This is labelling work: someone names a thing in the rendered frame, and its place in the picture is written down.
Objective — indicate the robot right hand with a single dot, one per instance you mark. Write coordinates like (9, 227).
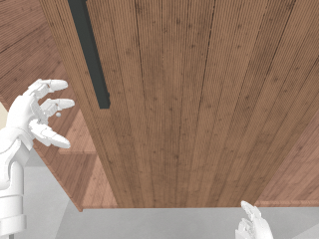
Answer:
(258, 229)

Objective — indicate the robot left hand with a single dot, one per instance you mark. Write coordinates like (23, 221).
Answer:
(25, 111)

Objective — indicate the left robot forearm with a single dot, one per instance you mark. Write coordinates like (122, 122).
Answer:
(15, 146)

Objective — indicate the wardrobe door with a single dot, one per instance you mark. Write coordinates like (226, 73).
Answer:
(207, 97)
(297, 178)

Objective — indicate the handle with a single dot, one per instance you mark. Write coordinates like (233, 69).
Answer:
(82, 21)

